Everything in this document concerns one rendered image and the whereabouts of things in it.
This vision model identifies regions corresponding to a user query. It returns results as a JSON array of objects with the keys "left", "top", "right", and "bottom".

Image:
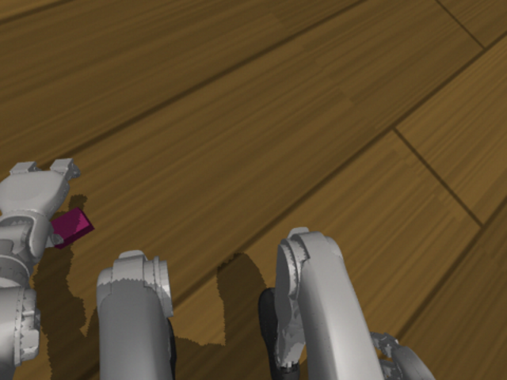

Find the right robot foot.
[{"left": 258, "top": 287, "right": 300, "bottom": 380}]

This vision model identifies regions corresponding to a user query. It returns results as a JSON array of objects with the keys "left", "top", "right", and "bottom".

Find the small box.
[{"left": 51, "top": 207, "right": 94, "bottom": 249}]

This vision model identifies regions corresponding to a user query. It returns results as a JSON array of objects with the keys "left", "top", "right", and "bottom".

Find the left robot hand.
[{"left": 0, "top": 158, "right": 81, "bottom": 248}]

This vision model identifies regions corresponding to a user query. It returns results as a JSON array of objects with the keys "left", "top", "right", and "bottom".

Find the right robot hand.
[{"left": 370, "top": 332, "right": 436, "bottom": 380}]

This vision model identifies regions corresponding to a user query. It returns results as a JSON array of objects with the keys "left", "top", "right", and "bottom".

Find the left robot arm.
[{"left": 0, "top": 211, "right": 51, "bottom": 380}]

